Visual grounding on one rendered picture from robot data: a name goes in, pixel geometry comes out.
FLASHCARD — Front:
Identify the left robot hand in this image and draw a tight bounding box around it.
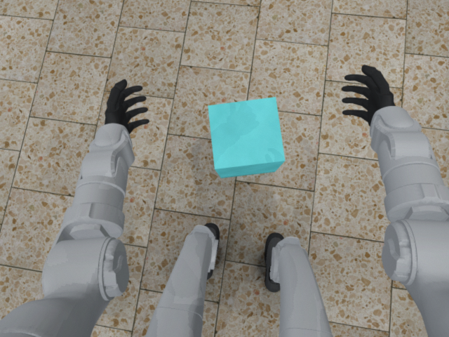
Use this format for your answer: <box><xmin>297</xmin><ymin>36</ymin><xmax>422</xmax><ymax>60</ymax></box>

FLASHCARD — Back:
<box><xmin>105</xmin><ymin>79</ymin><xmax>149</xmax><ymax>134</ymax></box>

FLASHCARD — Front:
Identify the left robot forearm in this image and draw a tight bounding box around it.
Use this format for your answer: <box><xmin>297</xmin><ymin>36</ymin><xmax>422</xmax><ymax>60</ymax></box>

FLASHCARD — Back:
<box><xmin>42</xmin><ymin>124</ymin><xmax>135</xmax><ymax>294</ymax></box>

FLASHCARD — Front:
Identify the carton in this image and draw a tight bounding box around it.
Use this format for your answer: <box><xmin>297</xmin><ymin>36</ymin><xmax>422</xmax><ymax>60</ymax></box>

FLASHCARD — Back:
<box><xmin>208</xmin><ymin>97</ymin><xmax>285</xmax><ymax>178</ymax></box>

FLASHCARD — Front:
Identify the robot right upper arm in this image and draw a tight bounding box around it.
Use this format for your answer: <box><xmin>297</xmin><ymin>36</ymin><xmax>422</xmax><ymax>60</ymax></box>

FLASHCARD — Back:
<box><xmin>382</xmin><ymin>219</ymin><xmax>449</xmax><ymax>337</ymax></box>

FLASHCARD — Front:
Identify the robot left upper arm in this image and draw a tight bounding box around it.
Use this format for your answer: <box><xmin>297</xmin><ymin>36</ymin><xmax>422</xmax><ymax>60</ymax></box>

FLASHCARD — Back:
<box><xmin>0</xmin><ymin>237</ymin><xmax>130</xmax><ymax>337</ymax></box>

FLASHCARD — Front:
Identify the right robot hand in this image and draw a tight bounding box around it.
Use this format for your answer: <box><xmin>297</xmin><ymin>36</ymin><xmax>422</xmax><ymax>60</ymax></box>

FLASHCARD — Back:
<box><xmin>342</xmin><ymin>65</ymin><xmax>395</xmax><ymax>126</ymax></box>

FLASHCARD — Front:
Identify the right robot thigh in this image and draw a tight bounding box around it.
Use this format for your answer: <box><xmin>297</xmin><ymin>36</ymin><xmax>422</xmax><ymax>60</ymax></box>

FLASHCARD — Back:
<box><xmin>271</xmin><ymin>243</ymin><xmax>333</xmax><ymax>337</ymax></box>

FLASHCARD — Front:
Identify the robot left foot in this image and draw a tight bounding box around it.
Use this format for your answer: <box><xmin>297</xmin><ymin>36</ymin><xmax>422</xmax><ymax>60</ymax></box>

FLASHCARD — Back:
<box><xmin>204</xmin><ymin>223</ymin><xmax>220</xmax><ymax>280</ymax></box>

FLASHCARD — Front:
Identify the right robot forearm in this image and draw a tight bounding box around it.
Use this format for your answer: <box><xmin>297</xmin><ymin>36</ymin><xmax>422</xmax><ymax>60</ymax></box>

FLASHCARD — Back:
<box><xmin>370</xmin><ymin>106</ymin><xmax>449</xmax><ymax>222</ymax></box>

